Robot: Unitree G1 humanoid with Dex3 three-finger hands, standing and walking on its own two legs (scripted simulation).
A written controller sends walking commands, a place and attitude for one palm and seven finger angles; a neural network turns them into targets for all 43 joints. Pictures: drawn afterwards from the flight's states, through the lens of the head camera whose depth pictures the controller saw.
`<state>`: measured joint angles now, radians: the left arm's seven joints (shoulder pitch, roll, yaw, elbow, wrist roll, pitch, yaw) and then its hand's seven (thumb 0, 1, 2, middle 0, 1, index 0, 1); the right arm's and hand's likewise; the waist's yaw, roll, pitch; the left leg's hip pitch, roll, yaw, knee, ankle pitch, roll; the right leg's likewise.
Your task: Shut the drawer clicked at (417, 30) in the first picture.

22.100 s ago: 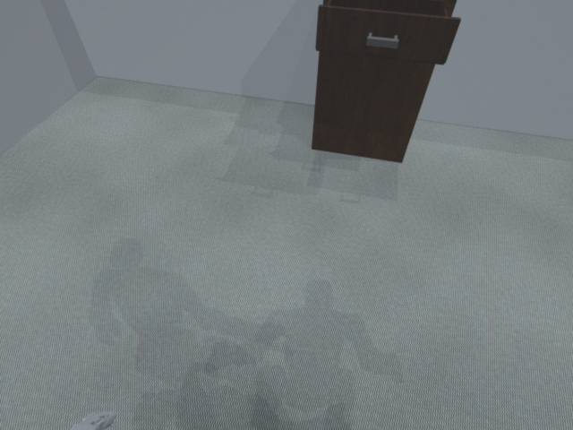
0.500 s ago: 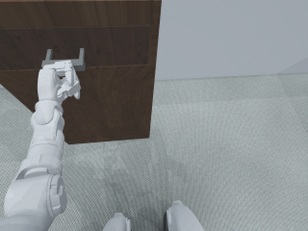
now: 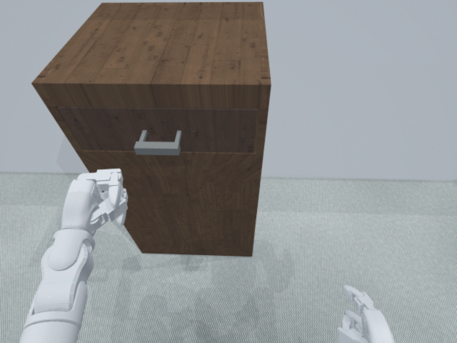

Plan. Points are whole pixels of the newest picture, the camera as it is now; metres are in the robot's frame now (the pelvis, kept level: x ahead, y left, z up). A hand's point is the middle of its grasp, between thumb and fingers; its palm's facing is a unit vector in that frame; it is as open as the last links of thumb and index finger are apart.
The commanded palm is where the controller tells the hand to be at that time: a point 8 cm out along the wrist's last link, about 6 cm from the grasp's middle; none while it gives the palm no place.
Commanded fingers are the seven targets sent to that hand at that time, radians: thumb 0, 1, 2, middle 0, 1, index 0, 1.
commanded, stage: draw the hand back to the body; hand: left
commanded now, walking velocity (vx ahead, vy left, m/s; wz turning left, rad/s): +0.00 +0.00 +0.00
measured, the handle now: (159, 141) +0.55 +0.19 +0.01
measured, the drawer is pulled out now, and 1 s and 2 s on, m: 0.00 0.00 0.00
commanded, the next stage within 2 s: step back with the hand held close in 0.80 s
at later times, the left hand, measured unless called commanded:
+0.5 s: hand (45, 243) +0.22 +0.24 +0.16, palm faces +0.35 -0.86 -0.37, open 3.3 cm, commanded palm +0.16 +0.28 +0.18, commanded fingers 0.00 0.90 0.90 -1.40 -1.60 -1.40 -1.60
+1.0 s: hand (2, 267) +0.18 +0.25 +0.19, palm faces +0.42 -0.81 -0.42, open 3.3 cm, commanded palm +0.12 +0.28 +0.20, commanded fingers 0.00 0.90 0.90 -1.40 -1.60 -1.40 -1.60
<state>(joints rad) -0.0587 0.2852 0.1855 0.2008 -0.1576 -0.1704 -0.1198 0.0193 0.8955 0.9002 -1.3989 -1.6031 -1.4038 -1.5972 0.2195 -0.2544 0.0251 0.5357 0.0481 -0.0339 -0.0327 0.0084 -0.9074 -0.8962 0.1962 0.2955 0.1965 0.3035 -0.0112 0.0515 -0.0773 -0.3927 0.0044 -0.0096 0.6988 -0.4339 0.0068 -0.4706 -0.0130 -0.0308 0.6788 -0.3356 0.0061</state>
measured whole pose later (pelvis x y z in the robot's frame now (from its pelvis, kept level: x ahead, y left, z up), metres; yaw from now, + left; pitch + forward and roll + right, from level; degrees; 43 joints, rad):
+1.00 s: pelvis -0.01 +0.00 +0.02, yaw +0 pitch -3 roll -1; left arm 0.51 0.33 0.33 -0.46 -0.04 -0.14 0.10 0.02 0.89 0.90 -1.40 -1.60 -1.41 -1.60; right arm 0.21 -0.22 0.04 0.62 0.00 -0.11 -0.06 0.01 -0.90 -0.90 0.20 0.30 0.20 0.30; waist 0.05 0.07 0.00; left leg -0.08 0.01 0.00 0.46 -0.32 0.01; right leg -0.15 -0.01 -0.02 0.43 -0.22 0.01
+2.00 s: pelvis -0.12 +0.01 +0.01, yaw +1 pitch +2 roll -1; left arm 0.60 0.40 0.39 -0.60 -0.01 -0.29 0.13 0.02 0.88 0.90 -1.40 -1.60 -1.41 -1.60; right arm 0.16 -0.22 -0.04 0.58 0.00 -0.05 -0.05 0.01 -0.90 -0.90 0.20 0.30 0.20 0.30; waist -0.02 0.00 0.03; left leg -0.44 -0.02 -0.01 0.64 -0.28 0.03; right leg -0.43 0.00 0.03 0.52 -0.12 0.03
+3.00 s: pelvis -0.31 +0.10 -0.01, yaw -1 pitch -2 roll -5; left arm 0.50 0.41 0.38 -0.65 -0.05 -0.19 0.13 0.01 0.88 0.90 -1.41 -1.60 -1.41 -1.60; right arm 0.21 -0.17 0.04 0.65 -0.01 -0.09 -0.07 0.01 -0.90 -0.90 0.20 0.30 0.20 0.30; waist 0.04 -0.02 -0.07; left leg -0.45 0.02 -0.01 0.75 -0.34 0.02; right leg -0.26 0.02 -0.07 0.75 -0.51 -0.03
